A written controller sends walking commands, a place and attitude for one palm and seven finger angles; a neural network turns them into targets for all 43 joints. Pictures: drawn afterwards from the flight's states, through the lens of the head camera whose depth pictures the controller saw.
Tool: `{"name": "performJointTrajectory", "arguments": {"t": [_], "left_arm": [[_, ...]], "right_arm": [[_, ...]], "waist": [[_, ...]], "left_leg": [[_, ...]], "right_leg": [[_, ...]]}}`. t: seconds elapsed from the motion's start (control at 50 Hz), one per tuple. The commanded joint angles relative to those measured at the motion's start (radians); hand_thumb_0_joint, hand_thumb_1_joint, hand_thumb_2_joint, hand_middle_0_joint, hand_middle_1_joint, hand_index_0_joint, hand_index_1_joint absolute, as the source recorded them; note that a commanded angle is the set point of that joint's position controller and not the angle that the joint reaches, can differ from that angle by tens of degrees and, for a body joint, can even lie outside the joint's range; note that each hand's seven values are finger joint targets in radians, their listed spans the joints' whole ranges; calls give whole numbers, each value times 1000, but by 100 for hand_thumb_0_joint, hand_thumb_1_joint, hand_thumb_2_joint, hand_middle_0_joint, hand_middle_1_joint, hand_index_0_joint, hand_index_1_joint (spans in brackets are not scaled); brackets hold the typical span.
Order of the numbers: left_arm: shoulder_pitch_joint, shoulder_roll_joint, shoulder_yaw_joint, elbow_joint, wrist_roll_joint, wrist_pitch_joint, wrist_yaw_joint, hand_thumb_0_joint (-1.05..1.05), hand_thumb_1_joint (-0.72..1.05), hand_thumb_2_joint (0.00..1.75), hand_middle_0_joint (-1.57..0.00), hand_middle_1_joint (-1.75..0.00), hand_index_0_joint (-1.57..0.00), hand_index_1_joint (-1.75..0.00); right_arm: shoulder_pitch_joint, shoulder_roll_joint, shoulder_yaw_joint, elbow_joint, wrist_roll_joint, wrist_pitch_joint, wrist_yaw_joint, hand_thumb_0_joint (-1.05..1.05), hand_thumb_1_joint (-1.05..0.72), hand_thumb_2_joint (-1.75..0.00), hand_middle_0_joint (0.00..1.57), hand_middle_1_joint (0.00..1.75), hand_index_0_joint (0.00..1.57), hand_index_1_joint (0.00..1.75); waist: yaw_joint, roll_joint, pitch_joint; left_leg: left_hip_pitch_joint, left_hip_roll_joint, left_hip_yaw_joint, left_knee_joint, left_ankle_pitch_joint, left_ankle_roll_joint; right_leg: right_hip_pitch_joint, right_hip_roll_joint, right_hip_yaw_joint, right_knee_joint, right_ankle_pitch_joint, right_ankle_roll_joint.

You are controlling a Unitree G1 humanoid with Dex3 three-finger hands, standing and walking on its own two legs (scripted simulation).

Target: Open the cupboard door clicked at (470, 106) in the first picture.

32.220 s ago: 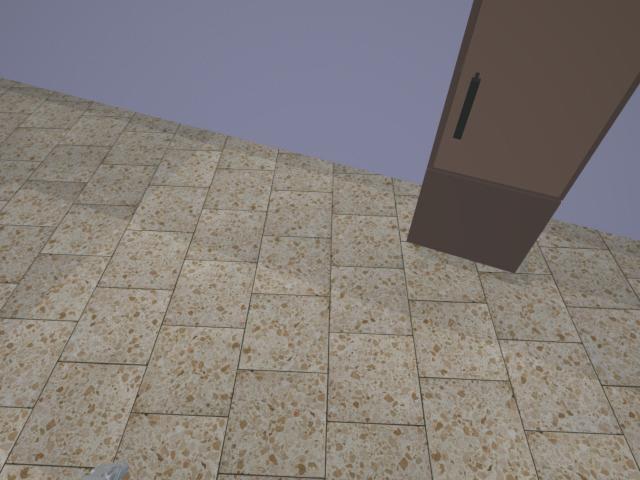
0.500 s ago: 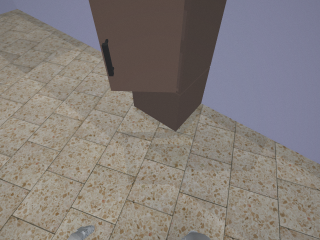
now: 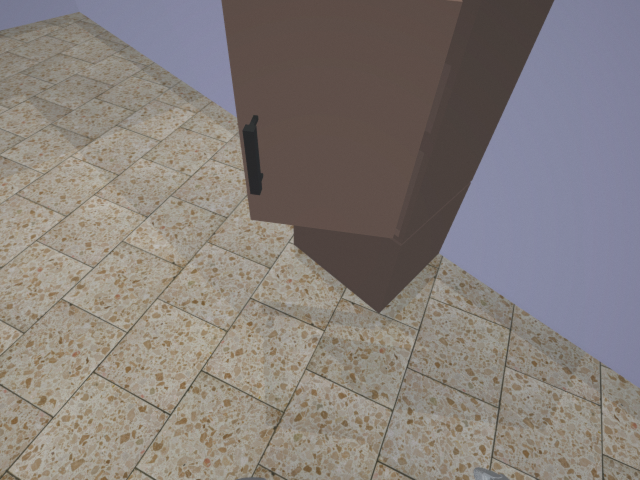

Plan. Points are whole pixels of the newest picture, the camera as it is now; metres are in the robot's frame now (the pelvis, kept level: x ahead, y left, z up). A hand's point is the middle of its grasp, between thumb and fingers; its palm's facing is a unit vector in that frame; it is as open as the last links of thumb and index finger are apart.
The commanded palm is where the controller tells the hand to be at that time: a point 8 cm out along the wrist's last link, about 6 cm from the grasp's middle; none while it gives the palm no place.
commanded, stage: take the last steps up to it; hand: left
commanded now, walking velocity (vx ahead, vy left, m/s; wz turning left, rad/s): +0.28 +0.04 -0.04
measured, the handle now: (255, 156) +0.76 +0.23 -0.09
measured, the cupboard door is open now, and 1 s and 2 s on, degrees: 36 36 36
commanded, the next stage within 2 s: come to a stop and stand still in 0.32 s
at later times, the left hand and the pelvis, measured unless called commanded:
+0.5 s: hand (223, 400) +0.25 +0.17 -0.15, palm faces +0.00 -0.98 -0.22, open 7.3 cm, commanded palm none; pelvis +0.16 -0.01 +0.01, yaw -1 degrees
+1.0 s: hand (220, 398) +0.25 +0.18 -0.16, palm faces -0.01 -0.96 -0.28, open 7.4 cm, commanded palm none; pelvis +0.20 -0.02 +0.01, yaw -2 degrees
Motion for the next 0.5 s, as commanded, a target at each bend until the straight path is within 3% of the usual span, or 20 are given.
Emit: {"name": "performJointTrajectory", "arguments": {"t": [0.0, 0.02, 0.04, 0.06, 0.12, 0.18, 0.24, 0.28, 0.3, 0.32, 0.34, 0.36, 0.38, 0.4, 0.42, 0.44, 0.46, 0.48], "left_arm": [[-144, 57, -1, -143, -1, -18, 0, 0, 90, 90, -20, -30, -20, -30], [-145, 63, 3, -136, -1, -12, -5, 0, 90, 90, -20, -30, -20, -30], [-123, 60, 6, -120, 4, -6, -11, 0, 90, 90, -20, -30, -20, -30], [-91, 52, 3, -109, 7, 1, -16, 0, 90, 90, -20, -30, -20, -30], [-81, 23, -2, -109, 6, 13, -17, 0, 90, 90, -20, -30, -20, -30], [-135, 7, -7, -131, 6, 13, -16, 0, 90, 90, -20, -30, -20, -30], [-159, 13, -5, -142, 7, 14, -17, 0, 90, 90, -20, -30, -20, -30], [-117, 37, 0, -127, 7, 12, -16, 0, 90, 90, -20, -30, -20, -30], [-80, 61, 7, -113, 7, 6, -13, 0, 90, 90, -20, -30, -20, -30], [-21, 119, 18, -93, 9, -3, -7, 0, 90, 90, -20, -30, -20, -30], [42, 201, 32, -75, 5, -6, -2, 0, 90, 90, -20, -30, -20, -30], [85, 211, 35, -74, -1, -8, 9, 0, 90, 90, -20, -30, -20, -30], [38, 182, 30, -78, -1, -13, 17, 0, 90, 90, -20, -30, -20, -30], [-12, 153, 21, -90, -3, -12, 21, 0, 90, 90, -20, -30, -20, -30], [-57, 119, 12, -104, -4, -15, 23, 0, 90, 90, -20, -30, -20, -30], [-97, 104, 4, -112, -4, -19, 24, 0, 90, 90, -20, -30, -20, -30], [-130, 98, 2, -119, 0, -19, 28, 0, 90, 90, -20, -30, -20, -30], [-152, 110, -1, -118, -1, -15, 31, 0, 90, 90, -20, -30, -20, -30]], "right_arm": [[326, -206, -37, 38, 2, 6, -35, 0, -90, -90, 20, 30, 20, 30], [252, -166, -24, 16, 7, 3, -38, 0, -90, -90, 20, 30, 20, 30], [202, -131, -13, 5, 6, -3, -40, 0, -90, -90, 20, 30, 20, 30], [176, -119, -7, 5, 9, -10, -42, 0, -90, -90, 20, 30, 20, 30], [180, -110, -2, 20, 11, -18, -41, 0, -90, -90, 20, 30, 20, 30], [201, -106, -9, 33, 7, -14, -39, 0, -90, -90, 20, 30, 20, 30], [201, -116, -9, 48, 8, -3, -38, 0, -90, -90, 20, 30, 20, 30], [178, -110, -5, 53, 11, 6, -37, 0, -90, -90, 20, 30, 20, 30], [174, -94, -1, 55, 15, 8, -36, 0, -90, -90, 20, 30, 20, 30], [173, -69, 5, 49, 21, 8, -31, 0, -90, -90, 20, 30, 20, 30], [191, -44, 9, 30, 21, 9, -23, 0, -90, -90, 20, 30, 20, 30], [160, -69, 4, 17, 19, 19, -23, 0, -90, -90, 20, 30, 20, 30], [116, -75, -3, 21, 17, 17, -26, 0, -90, -90, 20, 30, 20, 30], [111, -67, -3, 25, 20, 18, -27, 0, -90, -90, 20, 30, 20, 30], [125, -52, 1, 40, 20, 24, -27, 0, -90, -90, 20, 30, 20, 30], [154, -22, 11, 56, 23, 30, -28, 0, -90, -90, 20, 30, 20, 30], [180, 6, 19, 70, 27, 35, -29, 0, -90, -90, 20, 30, 20, 30], [203, 17, 26, 81, 30, 42, -31, 0, -90, -90, 20, 30, 20, 30]], "waist": [[-144, 205, -71], [-114, 205, -25], [-84, 167, -3], [-57, 176, -4], [-39, 127, -28], [-46, 78, 0], [-44, 112, 8], [-12, 116, 8], [7, 59, -1], [36, -59, -15], [48, -234, -20], [73, -250, -30], [56, -227, 6], [27, -184, 19], [-1, -118, 1], [-28, -105, -31], [-42, -107, -45], [-51, -94, -66]], "left_leg": [[371, 362, -467, -261, -192, 208], [276, 334, -416, -297, -242, 189], [219, 303, -344, -314, -212, 163], [189, 269, -272, -316, -140, 140], [186, 232, -162, -318, 4, 148], [172, 224, -136, -316, 27, 165], [162, 211, -127, -277, -16, 156], [111, 176, -97, -197, -71, 118], [62, 123, -69, -116, -114, 81], [-51, 36, 1, 34, -214, 31], [-213, -56, 78, 213, -384, -17], [-222, -32, 15, 423, -535, -18], [-269, 1, -71, 517, -460, -16], [-274, 24, -94, 537, -392, -21], [-217, 33, -98, 505, -334, -33], [-138, 29, -84, 425, -306, -47], [-66, 19, -60, 321, -293, -55], [-9, 1, -42, 234, -249, -63]], "right_leg": [[-544, -14, 64, 639, -109, -44], [-540, -44, 86, 654, -34, -40], [-509, -63, 89, 623, 19, -34], [-467, -67, 79, 581, 53, -27], [-396, -60, 49, 411, 98, -16], [-328, -38, 19, 218, 120, -14], [-236, -5, -6, 98, 139, -15], [-104, 19, -20, -17, 195, -19], [3, 18, 3, -98, 212, -29], [126, -85, 153, -176, 197, -69], [226, -284, 412, -287, 180, -173], [181, -383, 539, -389, 130, -255], [141, -357, 524, -381, 218, -269], [118, -335, 428, -364, 314, -260], [63, -301, 318, -347, 483, -239], [34, -263, 216, -317, 684, -215], [15, -232, 152, -285, 831, -202], [6, -209, 112, -254, 890, -192]]}}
